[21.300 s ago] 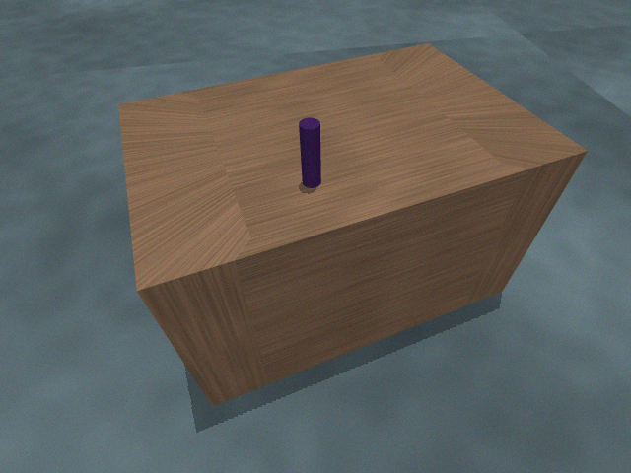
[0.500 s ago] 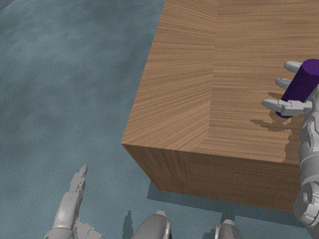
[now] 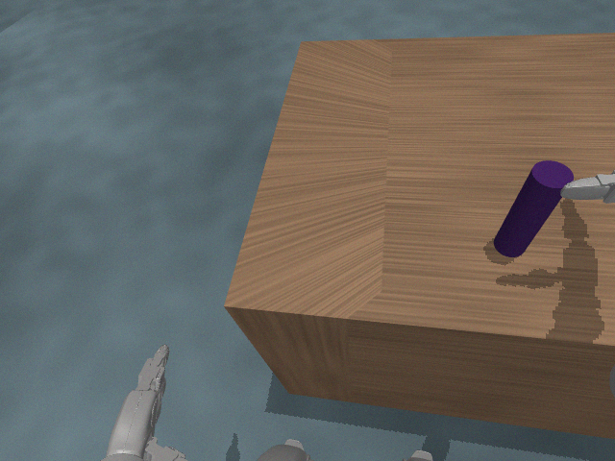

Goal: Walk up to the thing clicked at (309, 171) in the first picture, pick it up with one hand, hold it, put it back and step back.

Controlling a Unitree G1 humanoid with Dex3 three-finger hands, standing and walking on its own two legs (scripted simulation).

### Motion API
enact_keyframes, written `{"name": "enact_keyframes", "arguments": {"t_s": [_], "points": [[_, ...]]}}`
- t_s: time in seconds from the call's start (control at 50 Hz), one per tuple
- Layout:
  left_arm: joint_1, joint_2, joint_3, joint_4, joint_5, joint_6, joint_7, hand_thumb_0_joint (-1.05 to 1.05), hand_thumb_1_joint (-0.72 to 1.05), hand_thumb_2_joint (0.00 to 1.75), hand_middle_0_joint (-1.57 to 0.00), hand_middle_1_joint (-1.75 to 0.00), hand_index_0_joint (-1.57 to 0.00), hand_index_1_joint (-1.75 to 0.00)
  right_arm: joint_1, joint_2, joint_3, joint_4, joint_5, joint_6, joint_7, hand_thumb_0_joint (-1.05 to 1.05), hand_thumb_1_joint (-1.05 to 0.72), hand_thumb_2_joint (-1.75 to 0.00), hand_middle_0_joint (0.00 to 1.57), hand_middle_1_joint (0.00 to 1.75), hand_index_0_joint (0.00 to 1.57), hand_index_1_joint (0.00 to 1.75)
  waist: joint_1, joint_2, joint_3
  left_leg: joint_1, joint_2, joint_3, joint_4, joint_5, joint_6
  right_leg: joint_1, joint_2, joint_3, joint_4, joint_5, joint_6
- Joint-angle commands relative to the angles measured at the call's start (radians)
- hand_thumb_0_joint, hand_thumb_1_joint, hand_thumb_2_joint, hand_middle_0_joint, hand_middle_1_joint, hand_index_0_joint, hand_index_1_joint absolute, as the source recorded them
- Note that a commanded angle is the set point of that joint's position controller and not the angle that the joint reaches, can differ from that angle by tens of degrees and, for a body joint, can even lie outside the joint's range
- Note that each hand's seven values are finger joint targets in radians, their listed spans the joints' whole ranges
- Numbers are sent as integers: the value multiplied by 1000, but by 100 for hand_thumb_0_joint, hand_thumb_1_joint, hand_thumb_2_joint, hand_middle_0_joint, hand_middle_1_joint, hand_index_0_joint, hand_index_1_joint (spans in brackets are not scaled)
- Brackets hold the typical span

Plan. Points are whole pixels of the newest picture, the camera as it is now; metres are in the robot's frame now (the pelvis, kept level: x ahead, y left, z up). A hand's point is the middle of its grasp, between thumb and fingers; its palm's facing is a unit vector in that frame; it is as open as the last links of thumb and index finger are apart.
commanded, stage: rise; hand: right
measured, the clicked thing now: (528, 214) +0.48 -0.21 +0.02
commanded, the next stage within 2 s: sink last in 0.06 s
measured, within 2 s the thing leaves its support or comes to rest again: neither
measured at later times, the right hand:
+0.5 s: hand out of the picture +0.38 -0.33 +0.10, palm faces +0.38 +0.85 -0.36, open 17.6 cm
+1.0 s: hand out of the picture +0.17 -0.25 +0.08, palm faces +0.38 +0.86 -0.35, open 17.6 cm
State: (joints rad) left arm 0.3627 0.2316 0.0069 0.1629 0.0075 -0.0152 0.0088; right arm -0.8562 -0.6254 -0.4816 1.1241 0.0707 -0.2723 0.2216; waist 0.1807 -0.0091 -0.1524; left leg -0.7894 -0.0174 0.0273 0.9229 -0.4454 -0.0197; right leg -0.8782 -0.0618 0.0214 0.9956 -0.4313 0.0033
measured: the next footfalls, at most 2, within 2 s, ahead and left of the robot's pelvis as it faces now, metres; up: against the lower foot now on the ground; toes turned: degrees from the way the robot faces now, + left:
none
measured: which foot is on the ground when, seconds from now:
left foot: down 0.00-1.00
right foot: down 0.00-1.00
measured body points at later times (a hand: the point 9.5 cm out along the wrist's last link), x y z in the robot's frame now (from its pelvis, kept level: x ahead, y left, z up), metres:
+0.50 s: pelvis +0.03 +0.00 +0.04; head +0.06 -0.01 +0.49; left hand +0.19 +0.25 +0.00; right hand +0.36 -0.37 +0.13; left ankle +0.00 +0.14 -0.68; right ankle +0.02 -0.12 -0.68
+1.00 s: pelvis +0.01 +0.01 +0.05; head +0.01 +0.03 +0.50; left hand +0.19 +0.27 -0.01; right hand +0.14 -0.29 +0.11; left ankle +0.00 +0.14 -0.68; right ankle +0.02 -0.12 -0.68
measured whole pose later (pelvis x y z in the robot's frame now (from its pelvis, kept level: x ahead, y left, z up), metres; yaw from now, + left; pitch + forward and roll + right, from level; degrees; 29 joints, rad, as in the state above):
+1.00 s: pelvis +0.01 +0.01 +0.05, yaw -3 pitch +1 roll +0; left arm 0.35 0.22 0.12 0.37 -0.04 0.01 0.10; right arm 0.52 -0.28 -0.22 -0.11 0.07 -0.03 -0.06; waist -0.05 -0.03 -0.05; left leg -0.29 0.03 0.04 0.64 -0.37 -0.01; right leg -0.36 -0.01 0.02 0.64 -0.31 0.01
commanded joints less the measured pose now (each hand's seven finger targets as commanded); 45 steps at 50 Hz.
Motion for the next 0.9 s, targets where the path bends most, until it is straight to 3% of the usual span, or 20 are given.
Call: {"name": "enact_keyframes", "arguments": {"t_s": [0.0,0.02,0.12,0.14,0.18,0.28,0.34,0.38,0.42,0.44,0.48,0.52,0.56,0.6,0.62,0.64,0.72,0.78,0.8,0.88], "points": [[-32,186,100,-214,-30,-40,16,0,-54,6,-6,-6,-6,-6,-340,-334,21,-168,-71,42,-52,0,48,-5,7,6,7,5,-57,-109,-394,211,-27,12,-164,344,26,432,30,-13,-189,348,-9],[-4,169,90,-200,-32,-34,7,0,-54,6,-6,-5,-5,-6,-353,-183,123,-122,-69,57,-58,0,51,-4,6,6,7,6,-23,-74,-328,182,-29,15,-169,337,25,414,31,-14,-194,334,-11],[57,151,62,-103,-46,9,-18,0,-54,5,-5,-4,-5,-5,-298,-435,8,-221,-115,117,-131,0,58,-3,6,6,6,6,-106,-109,-355,281,-9,3,-204,402,21,438,46,-40,-235,395,-17],[43,157,74,-117,-47,12,-22,0,-53,5,-5,-4,-4,-5,-274,-373,44,-206,-114,126,-139,0,60,-3,6,6,6,6,-97,-87,-350,303,-7,1,-213,423,18,451,48,-45,-237,405,-16],[10,192,108,-93,-54,21,-21,0,-53,6,-5,-5,-5,-5,-239,-403,24,-252,-115,142,-165,0,61,-4,5,6,5,6,-112,-120,-363,290,-10,11,-221,416,26,518,41,-42,-256,443,-10],[-72,174,92,-79,-63,20,-16,0,-55,8,-5,-5,-4,-5,-130,-294,67,-379,-97,160,-216,0,60,-4,5,6,5,6,-136,-151,-383,317,-16,27,-248,424,37,616,24,-35,-279,543,4],[-49,152,66,-92,-64,18,-5,0,-55,8,-5,-5,-4,-5,37,-193,118,-478,-75,166,-232,0,59,-5,5,6,5,6,-144,-147,-362,333,-21,37,-258,434,43,662,14,-33,-293,607,12],[-13,200,119,-112,-69,21,9,0,-55,8,-5,-5,-4,-5,172,-203,98,-589,-61,171,-243,0,59,-5,5,6,5,6,-153,-133,-335,346,-17,40,-275,443,43,681,17,-41,-305,614,7],[64,183,118,-72,-70,31,12,0,-55,8,-5,-5,-4,-5,365,-124,125,-706,-39,185,-243,0,59,-5,5,6,5,6,-169,-122,-264,377,-18,46,-280,464,45,666,17,-49,-323,639,9],[73,160,106,-65,-73,35,9,0,-54,7,-5,-5,-5,-5,401,-71,164,-778,-29,193,-237,0,59,-5,5,6,5,6,-166,-134,-242,383,-9,37,-292,485,40,668,25,-57,-327,633,3],[90,160,131,-11,-82,47,10,0,-54,7,-5,-5,-5,-5,536,-108,99,-921,-14,210,-247,0,59,-5,5,6,5,6,-185,-128,-186,415,-4,35,-307,493,38,640,31,-63,-348,599,0],[59,147,132,22,-82,58,7,0,-54,7,-5,-5,-5,-5,636,-47,117,-1080,-1,223,-249,0,60,-5,5,6,5,6,-194,-121,-135,437,-1,33,-321,495,35,616,33,-65,-373,570,-2],[12,134,136,21,-82,61,11,0,-54,7,-5,-5,-5,-5,740,-76,58,-1197,6,225,-262,0,60,-5,5,6,5,6,-209,-130,-108,468,9,24,-337,486,29,601,40,-72,-382,517,-6],[-23,136,144,77,-73,61,19,0,-54,7,-5,-5,-4,-5,824,-11,91,-1277,10,228,-270,0,60,-4,5,6,5,6,-211,-111,-71,479,11,23,-348,456,23,583,41,-69,-399,458,-7],[-50,153,159,55,-72,57,29,0,-54,6,-5,-5,-5,-5,882,-42,50,-1309,11,226,-278,0,59,-5,5,6,5,6,-211,-100,-79,488,16,19,-354,451,19,586,43,-69,-396,441,-11],[-91,150,155,30,-67,50,36,0,-54,7,-5,-5,-4,-5,932,29,103,-1345,11,224,-280,0,59,-4,5,6,5,6,-205,-58,-94,499,11,23,-349,457,17,594,40,-65,-397,452,-13],[-137,179,185,14,-56,23,78,0,-54,6,-5,-5,-4,-5,1086,113,155,-1438,7,203,-298,0,59,-5,5,6,5,6,-201,-11,-81,503,6,32,-354,386,22,623,36,-55,-417,403,-13],[-88,131,150,43,-52,9,89,0,-53,5,-5,-5,-5,-5,1218,148,165,-1455,3,186,-306,0,61,-5,5,6,5,6,-216,-11,-5,490,13,36,-371,325,21,600,44,-60,-432,344,-14],[-55,141,171,48,-53,5,93,0,-52,5,-5,-5,-5,-5,1270,169,180,-1412,1,188,-304,0,60,-5,5,6,5,6,-201,14,14,487,15,34,-376,331,16,597,47,-64,-430,342,-18],[-20,99,133,51,-52,-11,92,0,-52,5,-5,-5,-5,-5,1280,172,169,-1471,-1,170,-295,0,61,-4,5,6,5,6,-197,-20,84,446,24,27,-396,261,16,577,58,-74,-451,269,-17]]}}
